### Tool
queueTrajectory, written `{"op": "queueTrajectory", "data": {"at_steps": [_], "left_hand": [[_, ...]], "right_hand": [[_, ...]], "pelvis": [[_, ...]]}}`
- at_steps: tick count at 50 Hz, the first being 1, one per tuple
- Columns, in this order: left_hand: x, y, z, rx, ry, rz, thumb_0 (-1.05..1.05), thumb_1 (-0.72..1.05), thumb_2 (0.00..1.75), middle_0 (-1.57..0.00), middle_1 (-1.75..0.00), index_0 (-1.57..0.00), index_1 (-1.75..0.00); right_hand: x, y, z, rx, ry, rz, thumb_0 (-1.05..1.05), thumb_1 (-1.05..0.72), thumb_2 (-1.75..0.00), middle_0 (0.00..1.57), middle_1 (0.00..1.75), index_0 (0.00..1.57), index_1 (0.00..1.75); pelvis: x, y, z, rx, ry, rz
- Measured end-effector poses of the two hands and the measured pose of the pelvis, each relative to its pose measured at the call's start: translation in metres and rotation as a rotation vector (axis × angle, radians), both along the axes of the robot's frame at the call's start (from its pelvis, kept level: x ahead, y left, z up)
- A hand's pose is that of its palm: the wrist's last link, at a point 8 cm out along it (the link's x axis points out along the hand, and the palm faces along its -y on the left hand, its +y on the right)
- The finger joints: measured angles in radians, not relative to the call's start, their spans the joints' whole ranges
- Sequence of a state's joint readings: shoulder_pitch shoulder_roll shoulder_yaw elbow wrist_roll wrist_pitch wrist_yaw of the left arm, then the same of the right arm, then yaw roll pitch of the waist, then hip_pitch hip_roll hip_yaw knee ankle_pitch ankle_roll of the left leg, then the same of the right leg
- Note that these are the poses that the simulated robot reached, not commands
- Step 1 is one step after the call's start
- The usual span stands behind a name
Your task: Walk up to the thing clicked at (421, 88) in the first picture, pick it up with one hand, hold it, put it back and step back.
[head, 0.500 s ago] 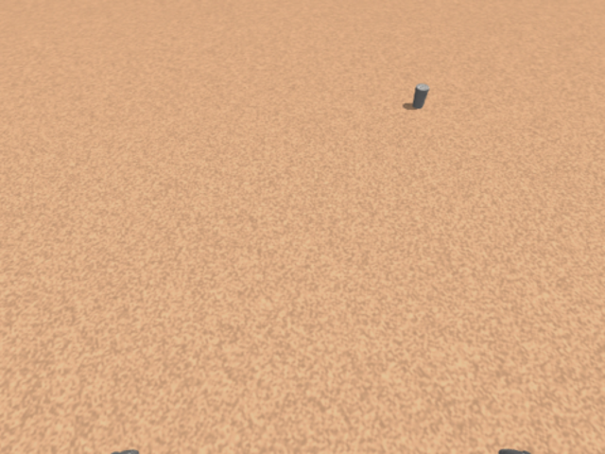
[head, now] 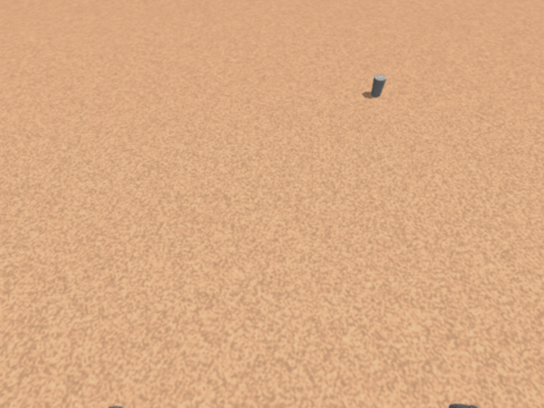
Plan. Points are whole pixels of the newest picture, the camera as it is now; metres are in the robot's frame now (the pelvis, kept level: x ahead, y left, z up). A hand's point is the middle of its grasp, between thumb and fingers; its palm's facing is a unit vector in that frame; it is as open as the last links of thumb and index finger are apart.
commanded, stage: stand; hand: left
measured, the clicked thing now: (377, 86) +2.01 -0.69 -0.72
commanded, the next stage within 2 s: walk up in 0.62 s
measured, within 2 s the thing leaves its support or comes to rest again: neither
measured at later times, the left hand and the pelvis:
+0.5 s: hand out of the picture +0.08 +0.25 -0.16, palm faces -0.02 -0.94 -0.34, open 7.4 cm; pelvis +0.00 +0.00 +0.00, yaw +0 degrees
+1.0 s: hand (173, 347) +0.23 +0.20 -0.14, palm faces -0.14 -0.89 -0.43, open 7.4 cm; pelvis +0.09 -0.10 -0.04, yaw -12 degrees
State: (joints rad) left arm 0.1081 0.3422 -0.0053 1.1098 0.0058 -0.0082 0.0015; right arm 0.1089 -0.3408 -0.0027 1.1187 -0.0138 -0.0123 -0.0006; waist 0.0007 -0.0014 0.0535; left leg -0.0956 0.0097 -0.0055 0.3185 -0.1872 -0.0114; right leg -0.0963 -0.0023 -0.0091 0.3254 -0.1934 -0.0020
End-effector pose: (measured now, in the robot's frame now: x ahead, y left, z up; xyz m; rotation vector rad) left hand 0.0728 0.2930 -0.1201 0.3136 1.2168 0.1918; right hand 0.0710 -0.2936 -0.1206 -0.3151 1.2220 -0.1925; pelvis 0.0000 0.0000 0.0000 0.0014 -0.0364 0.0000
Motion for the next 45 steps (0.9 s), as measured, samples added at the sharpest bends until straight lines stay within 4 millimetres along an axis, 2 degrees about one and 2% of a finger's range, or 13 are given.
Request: {"op": "queueTrajectory", "data": {"at_steps": [14, 31, 34, 38, 42, 45], "left_hand": [[0.002, 0.0, 0.001, 0.001, -0.011, 0.001, 0.0, 0.91, 0.9, -0.2, -0.3, -0.2, -0.3], [-0.005, 0.001, 0.0, 0.001, 0.005, 0.008, 0.0, 0.91, 0.9, -0.2, -0.3, -0.2, -0.3], [-0.003, 0.005, 0.001, -0.019, 0.003, -0.012, 0.0, 0.91, 0.9, -0.2, -0.3, -0.2, -0.3], [0.021, 0.009, 0.008, -0.001, 0.028, -0.082, 0.01, 0.91, 0.9, -0.2, -0.3, -0.2, -0.3], [0.064, 0.002, 0.022, 0.012, -0.034, -0.121, 0.01, 0.91, 0.9, -0.2, -0.3, -0.2, -0.3], [0.098, -0.012, 0.028, 0.033, -0.069, -0.15, 0.01, 0.91, 0.9, -0.2, -0.3, -0.2, -0.3]], "right_hand": [[0.001, -0.001, 0.001, -0.003, -0.003, 0.001, 0.0, -0.91, -0.89, 0.2, 0.3, 0.2, 0.3], [-0.002, -0.002, 0.002, -0.006, 0.004, 0.002, 0.0, -0.91, -0.89, 0.2, 0.3, 0.2, 0.3], [-0.001, -0.008, 0.005, -0.002, -0.054, -0.011, 0.01, -0.9, -0.89, 0.21, 0.3, 0.21, 0.3], [-0.009, -0.035, 0.012, -0.038, -0.132, -0.074, 0.0, -0.9, -0.89, 0.21, 0.3, 0.21, 0.3], [-0.023, -0.073, 0.016, -0.081, -0.096, -0.12, 0.0, -0.9, -0.89, 0.21, 0.3, 0.21, 0.3], [-0.02, -0.106, 0.012, -0.103, -0.085, -0.152, 0.01, -0.9, -0.89, 0.21, 0.3, 0.21, 0.3]], "pelvis": [[0.001, -0.001, 0.0, 0.0, -0.002, 0.002], [0.0, -0.001, 0.001, -0.001, -0.003, 0.001], [0.003, -0.002, -0.002, 0.009, 0.012, -0.039], [0.011, -0.011, -0.005, 0.014, 0.022, -0.088], [0.03, -0.031, -0.005, 0.019, 0.01, -0.123], [0.051, -0.051, -0.011, 0.025, -0.002, -0.16]]}}
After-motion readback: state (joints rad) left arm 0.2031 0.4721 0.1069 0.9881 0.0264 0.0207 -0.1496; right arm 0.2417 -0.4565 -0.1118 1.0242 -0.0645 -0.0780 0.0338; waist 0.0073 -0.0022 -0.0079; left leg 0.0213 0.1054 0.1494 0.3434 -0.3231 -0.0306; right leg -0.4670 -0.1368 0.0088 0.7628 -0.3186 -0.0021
